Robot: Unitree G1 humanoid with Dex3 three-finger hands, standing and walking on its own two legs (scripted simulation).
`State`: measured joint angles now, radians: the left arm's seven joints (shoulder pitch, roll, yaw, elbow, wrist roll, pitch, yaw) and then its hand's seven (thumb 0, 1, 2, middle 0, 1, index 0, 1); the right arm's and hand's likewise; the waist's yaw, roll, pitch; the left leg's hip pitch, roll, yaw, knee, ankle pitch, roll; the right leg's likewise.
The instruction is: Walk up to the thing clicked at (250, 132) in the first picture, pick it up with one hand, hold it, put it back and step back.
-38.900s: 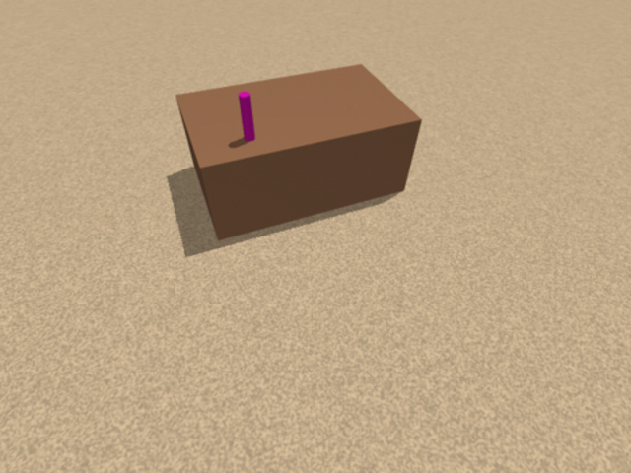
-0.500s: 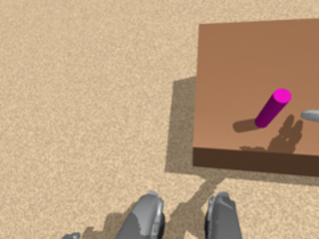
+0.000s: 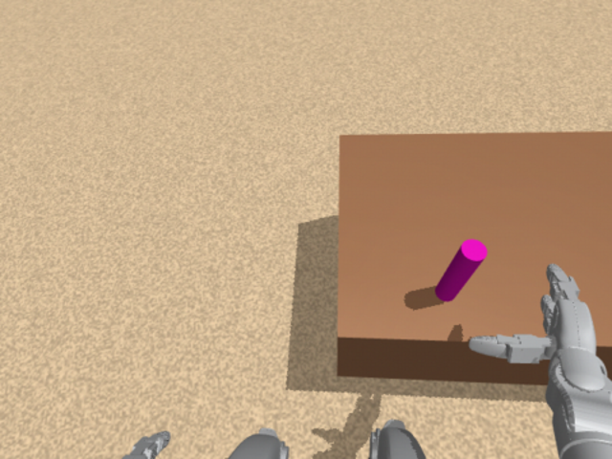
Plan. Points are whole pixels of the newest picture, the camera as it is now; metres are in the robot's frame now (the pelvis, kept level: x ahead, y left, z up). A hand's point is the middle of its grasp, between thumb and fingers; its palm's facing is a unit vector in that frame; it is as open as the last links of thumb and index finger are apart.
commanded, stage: home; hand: right
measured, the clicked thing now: (458, 273) +0.48 -0.22 -0.21
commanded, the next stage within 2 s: none
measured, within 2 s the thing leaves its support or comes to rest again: neither
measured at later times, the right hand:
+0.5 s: hand out of the picture +0.16 -0.17 -0.03, palm faces +0.13 +0.97 -0.21, open 17.4 cm
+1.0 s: hand out of the picture +0.16 -0.16 -0.02, palm faces +0.10 +0.97 -0.22, open 17.5 cm
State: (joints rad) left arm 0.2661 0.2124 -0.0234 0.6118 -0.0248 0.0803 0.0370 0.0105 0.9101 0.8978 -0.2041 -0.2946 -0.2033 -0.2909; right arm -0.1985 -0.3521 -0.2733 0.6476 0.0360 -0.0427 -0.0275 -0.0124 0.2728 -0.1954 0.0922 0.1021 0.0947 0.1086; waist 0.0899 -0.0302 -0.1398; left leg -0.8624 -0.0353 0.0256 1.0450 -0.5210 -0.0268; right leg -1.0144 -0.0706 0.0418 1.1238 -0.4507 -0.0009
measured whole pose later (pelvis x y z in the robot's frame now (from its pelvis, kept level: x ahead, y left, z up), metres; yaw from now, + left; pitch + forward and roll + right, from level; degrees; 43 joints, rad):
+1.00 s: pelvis +0.01 +0.03 +0.02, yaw -3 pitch +10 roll +2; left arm 0.30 0.24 -0.01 0.52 -0.01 -0.19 0.18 0.02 0.90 0.90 -0.20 -0.30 -0.20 -0.30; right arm 0.51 -0.23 -0.03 -0.13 0.06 0.45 -0.03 -0.01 0.54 -0.05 0.05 0.05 0.05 0.05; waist 0.05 -0.05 -0.16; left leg -0.60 -0.02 0.04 0.97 -0.53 0.00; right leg -0.74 -0.05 0.05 1.00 -0.43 0.03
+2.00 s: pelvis +0.01 +0.02 +0.02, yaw -3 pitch +10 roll +2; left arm 0.28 0.23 -0.02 0.53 -0.01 -0.20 0.18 0.02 0.90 0.90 -0.20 -0.31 -0.20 -0.30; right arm 0.50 -0.23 -0.03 -0.14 0.06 0.46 -0.03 -0.01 0.42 -0.11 0.06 0.07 0.06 0.07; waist 0.04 -0.05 -0.16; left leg -0.59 -0.01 0.04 0.95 -0.53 -0.01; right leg -0.74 -0.05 0.05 1.00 -0.44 0.02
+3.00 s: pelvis +0.01 +0.00 +0.08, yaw -2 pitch -3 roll +0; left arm 0.16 0.30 0.04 1.03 0.04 0.00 0.00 0.01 0.91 0.90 -0.20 -0.30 -0.20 -0.30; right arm 0.25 -0.33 -0.03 0.95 -0.04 0.00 -0.04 -0.01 0.22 -0.35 0.15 0.21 0.16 0.21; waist -0.01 0.01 0.06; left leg -0.13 0.04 -0.01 0.50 -0.32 -0.04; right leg -0.25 0.01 -0.02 0.52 -0.23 -0.02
